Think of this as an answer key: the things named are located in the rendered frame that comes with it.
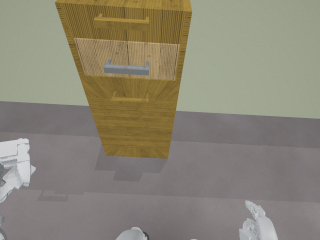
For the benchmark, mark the cabinet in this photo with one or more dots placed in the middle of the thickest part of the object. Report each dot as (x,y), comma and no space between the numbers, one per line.
(130,130)

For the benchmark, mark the left robot hand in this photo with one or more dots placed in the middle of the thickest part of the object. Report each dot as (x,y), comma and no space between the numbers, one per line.
(15,154)

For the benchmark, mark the robot left thigh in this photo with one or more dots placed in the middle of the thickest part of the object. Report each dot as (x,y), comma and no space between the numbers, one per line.
(132,234)

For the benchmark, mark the left robot shin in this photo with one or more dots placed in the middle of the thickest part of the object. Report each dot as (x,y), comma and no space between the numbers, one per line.
(136,228)

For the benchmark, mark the handle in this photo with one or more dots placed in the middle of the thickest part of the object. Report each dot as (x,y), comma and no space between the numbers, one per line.
(121,23)
(129,101)
(126,69)

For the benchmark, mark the drawer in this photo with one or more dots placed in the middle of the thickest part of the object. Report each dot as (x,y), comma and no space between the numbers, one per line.
(94,54)

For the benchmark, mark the right robot hand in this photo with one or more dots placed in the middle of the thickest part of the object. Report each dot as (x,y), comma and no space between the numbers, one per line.
(262,229)

